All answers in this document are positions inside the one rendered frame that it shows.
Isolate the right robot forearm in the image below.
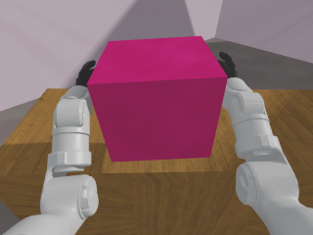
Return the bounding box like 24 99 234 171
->
222 77 299 198

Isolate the robot left hand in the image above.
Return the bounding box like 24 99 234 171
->
75 60 96 87

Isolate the right robot upper arm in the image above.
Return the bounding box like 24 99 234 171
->
235 161 313 235

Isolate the robot right hand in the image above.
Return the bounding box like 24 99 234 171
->
217 52 238 78

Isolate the left robot upper arm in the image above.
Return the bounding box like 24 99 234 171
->
2 174 99 235

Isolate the pedestal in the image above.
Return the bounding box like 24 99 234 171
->
0 88 313 235

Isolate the left robot forearm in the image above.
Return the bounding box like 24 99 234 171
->
40 85 93 212

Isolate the carton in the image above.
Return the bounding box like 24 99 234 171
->
86 36 228 163

